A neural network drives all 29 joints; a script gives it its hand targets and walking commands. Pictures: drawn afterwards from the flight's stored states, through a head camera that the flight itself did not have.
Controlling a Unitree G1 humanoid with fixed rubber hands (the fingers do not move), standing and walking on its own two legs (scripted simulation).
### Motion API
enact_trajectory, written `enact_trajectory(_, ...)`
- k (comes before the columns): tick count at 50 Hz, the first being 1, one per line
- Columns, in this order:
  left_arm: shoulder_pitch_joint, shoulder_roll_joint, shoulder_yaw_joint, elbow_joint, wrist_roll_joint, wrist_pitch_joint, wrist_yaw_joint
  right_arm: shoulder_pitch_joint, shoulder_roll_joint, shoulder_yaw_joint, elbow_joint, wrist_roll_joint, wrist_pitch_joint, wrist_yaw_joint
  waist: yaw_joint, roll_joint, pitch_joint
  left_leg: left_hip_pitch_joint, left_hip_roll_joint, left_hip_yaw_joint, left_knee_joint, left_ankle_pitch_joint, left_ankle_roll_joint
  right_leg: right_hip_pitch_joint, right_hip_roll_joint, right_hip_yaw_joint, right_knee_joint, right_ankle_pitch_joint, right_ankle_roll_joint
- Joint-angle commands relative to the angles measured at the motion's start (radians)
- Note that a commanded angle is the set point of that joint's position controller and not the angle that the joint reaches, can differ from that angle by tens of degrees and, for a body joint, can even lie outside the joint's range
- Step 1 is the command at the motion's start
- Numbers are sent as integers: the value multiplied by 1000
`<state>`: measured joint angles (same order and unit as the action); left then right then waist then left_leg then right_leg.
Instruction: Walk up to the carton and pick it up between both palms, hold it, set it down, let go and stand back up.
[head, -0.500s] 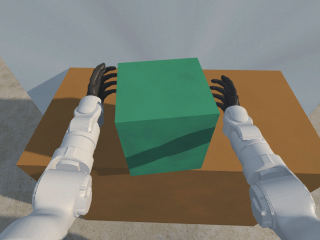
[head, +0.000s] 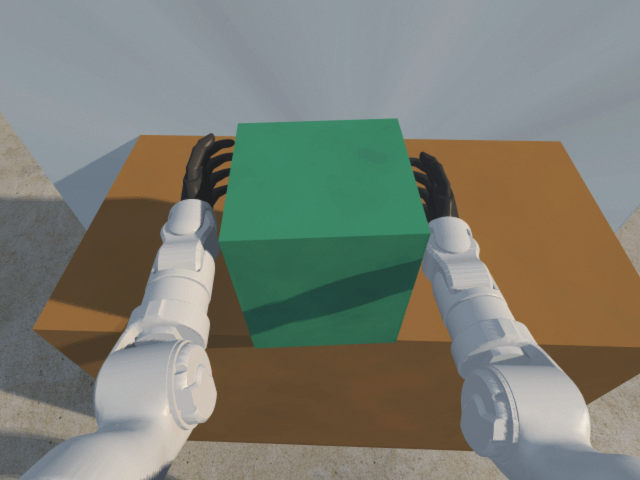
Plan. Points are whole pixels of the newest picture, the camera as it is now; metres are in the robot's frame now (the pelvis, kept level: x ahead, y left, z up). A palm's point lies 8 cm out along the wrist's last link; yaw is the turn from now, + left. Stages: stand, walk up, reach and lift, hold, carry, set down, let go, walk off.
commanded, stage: reach and lift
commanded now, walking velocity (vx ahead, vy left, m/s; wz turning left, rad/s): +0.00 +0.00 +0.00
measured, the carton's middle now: (322, 240) +0.41 +0.04 +0.05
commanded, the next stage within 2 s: none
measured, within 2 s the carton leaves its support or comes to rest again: leaves its support in 1.06 s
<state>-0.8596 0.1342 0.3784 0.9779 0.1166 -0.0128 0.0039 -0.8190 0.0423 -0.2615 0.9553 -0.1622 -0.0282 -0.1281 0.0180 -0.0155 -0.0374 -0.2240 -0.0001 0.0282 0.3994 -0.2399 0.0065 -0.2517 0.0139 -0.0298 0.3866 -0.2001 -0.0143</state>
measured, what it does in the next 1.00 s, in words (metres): stands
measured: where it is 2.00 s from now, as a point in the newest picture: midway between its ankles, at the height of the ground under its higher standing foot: outside the picture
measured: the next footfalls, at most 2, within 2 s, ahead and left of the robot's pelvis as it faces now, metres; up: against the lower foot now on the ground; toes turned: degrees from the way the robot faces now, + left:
none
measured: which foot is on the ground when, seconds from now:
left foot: down 0.00-1.00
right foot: down 0.00-1.00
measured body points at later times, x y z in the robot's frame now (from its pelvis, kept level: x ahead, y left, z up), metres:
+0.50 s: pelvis -0.01 +0.00 +0.00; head +0.01 +0.01 +0.45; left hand +0.42 +0.20 +0.13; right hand +0.42 -0.11 +0.11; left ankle -0.03 +0.11 -0.74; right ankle +0.00 -0.11 -0.74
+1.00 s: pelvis -0.01 +0.00 +0.00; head +0.00 +0.01 +0.45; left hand +0.42 +0.20 +0.13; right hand +0.41 -0.11 +0.11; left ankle -0.03 +0.11 -0.74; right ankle +0.00 -0.11 -0.74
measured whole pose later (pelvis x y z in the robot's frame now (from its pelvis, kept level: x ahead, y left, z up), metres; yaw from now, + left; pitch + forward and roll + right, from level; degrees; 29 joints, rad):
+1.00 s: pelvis -0.01 +0.00 +0.00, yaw +0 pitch +3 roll +0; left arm -0.86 0.11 0.43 0.98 0.19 -0.01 0.01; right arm -0.78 0.10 -0.36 0.92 -0.26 -0.07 -0.13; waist 0.02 -0.02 -0.05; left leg -0.22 0.00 0.03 0.40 -0.23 0.01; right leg -0.25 0.01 -0.03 0.38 -0.18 -0.01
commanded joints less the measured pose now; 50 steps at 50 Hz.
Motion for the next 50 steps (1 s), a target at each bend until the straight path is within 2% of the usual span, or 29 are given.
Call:
enact_trajectory(1,-409,-548,-140,-28,164,-4,-190,-452,624,157,-178,-143,-66,121,5,-6,-512,-100,-51,70,-75,402,-30,593,-42,3,27,774,97)
enact_trajectory(2,-420,-581,-177,-63,146,1,-187,-478,624,178,-213,-133,-75,123,9,7,-580,-63,-44,65,-72,451,-34,578,-31,-5,30,780,93)
enact_trajectory(4,-423,-570,-177,-66,161,6,-186,-438,603,158,-135,-132,-67,126,-11,45,-504,-34,-38,66,-70,469,-50,544,-28,-13,22,750,87)
enact_trajectory(7,-420,-605,-193,-66,144,20,-181,-473,619,158,-194,-116,-79,128,-3,17,-535,-29,-36,63,-63,442,-43,538,-22,-13,10,696,75)
enact_trajectory(8,-416,-585,-177,-45,156,17,-178,-481,608,165,-173,-121,-78,130,12,42,-522,-38,-38,67,-63,435,-43,533,-26,-12,6,651,70)
enact_trajectory(12,-446,-573,-163,-56,157,31,-180,-507,593,159,-178,-117,-72,130,20,10,-507,-42,-38,71,-68,385,-37,537,-27,-8,5,624,79)
enact_trajectory(13,-440,-587,-149,-53,164,41,-175,-504,582,134,-150,-114,-68,132,14,42,-504,-27,-32,71,-78,396,-45,513,-22,-13,-4,590,71)
enact_trajectory(18,-446,-606,-188,-47,139,42,-164,-528,590,134,-170,-107,-80,133,-3,36,-530,13,-31,66,-55,443,-58,493,-8,-23,-13,571,61)
enact_trajectory(20,-437,-583,-153,-49,160,43,-167,-510,591,122,-169,-124,-74,135,21,20,-503,-10,-30,75,-72,410,-47,520,-17,-21,-9,574,64)
enact_trajectory(23,-464,-603,-171,-61,139,39,-164,-545,583,114,-178,-108,-79,130,5,22,-534,-7,-32,70,-71,384,-50,516,-15,-16,-4,574,65)
enact_trajectory(24,-453,-595,-159,-43,146,38,-160,-534,594,134,-201,-119,-84,137,28,8,-550,-9,-28,73,-66,392,-46,509,-14,-24,-8,550,65)
enact_trajectory(25,-471,-614,-194,-85,129,20,-156,-546,616,140,-208,-109,-93,138,23,22,-586,7,-31,78,-63,430,-48,514,-16,-16,-6,597,65)
enact_trajectory(26,-471,-593,-167,-61,149,28,-158,-510,604,115,-150,-121,-79,139,17,16,-512,3,-25,74,-74,397,-51,513,-15,-22,-14,540,66)
enact_trajectory(27,-512,-589,-183,-63,134,25,-161,-511,604,91,-140,-130,-80,135,-9,34,-524,-13,-34,83,-71,373,-54,503,-22,-23,-18,546,60)
enact_trajectory(28,-496,-594,-170,-69,147,23,-159,-508,611,99,-151,-141,-81,140,12,25,-527,-13,-31,85,-78,373,-48,517,-23,-22,-18,544,65)
enact_trajectory(30,-500,-632,-206,-97,120,16,-151,-539,615,125,-188,-118,-97,139,16,41,-594,9,-30,76,-58,425,-58,500,-16,-32,-7,578,67)
enact_trajectory(31,-432,-623,-191,-69,126,24,-155,-527,611,145,-200,-107,-95,132,29,15,-564,-4,-34,78,-56,435,-48,518,-21,-16,-8,630,68)
enact_trajectory(34,-465,-590,-158,-49,152,20,-156,-518,631,125,-170,-124,-83,137,24,-14,-516,-23,-31,71,-71,379,-43,531,-25,-10,-6,598,74)
enact_trajectory(35,-474,-631,-198,-78,120,16,-151,-539,625,132,-217,-106,-99,138,12,27,-583,-8,-34,71,-56,421,-53,528,-20,-18,0,619,65)
enact_trajectory(37,-461,-645,-217,-78,120,18,-145,-543,607,133,-183,-111,-100,132,0,24,-570,13,-28,59,-54,440,-65,509,-11,-27,-7,599,66)
enact_trajectory(39,-457,-642,-209,-82,126,16,-145,-517,627,147,-190,-113,-106,129,13,11,-596,18,-31,76,-47,465,-55,510,-16,-16,-20,620,62)
enact_trajectory(40,-475,-635,-222,-92,121,13,-137,-517,631,140,-174,-107,-109,133,-1,47,-620,37,-29,73,-40,495,-67,488,-13,-24,-18,613,60)
enact_trajectory(41,-480,-640,-205,-87,127,14,-139,-527,614,143,-174,-105,-112,132,6,35,-584,47,-27,67,-44,476,-63,484,-13,-23,-25,584,61)
enact_trajectory(43,-506,-671,-229,-111,113,-5,-135,-566,628,159,-224,-105,-132,130,7,24,-654,48,-25,67,-31,512,-68,502,-15,-24,-10,651,64)
enact_trajectory(45,-517,-666,-263,-130,100,-25,-123,-568,636,180,-220,-102,-164,130,6,58,-701,66,-20,73,-21,558,-77,490,-11,-30,-10,659,62)
enact_trajectory(46,-539,-654,-253,-126,95,-30,-127,-567,649,188,-195,-95,-152,127,5,21,-683,42,-23,63,-22,551,-71,500,-10,-28,-6,694,66)
enact_trajectory(47,-529,-682,-262,-133,94,-35,-124,-568,649,188,-212,-109,-170,126,-5,39,-720,61,-23,64,-16,583,-78,512,-12,-29,-11,698,66)
enact_trajectory(48,-539,-671,-256,-112,92,-42,-129,-595,646,194,-237,-104,-178,121,-8,9,-730,38,-31,67,-18,544,-70,528,-20,-20,-7,725,68)
enact_trajectory(50,-512,-676,-251,-93,107,-57,-123,-603,648,187,-218,-121,-201,123,3,14,-710,36,-23,65,-21,559,-74,519,-22,-25,-10,708,75)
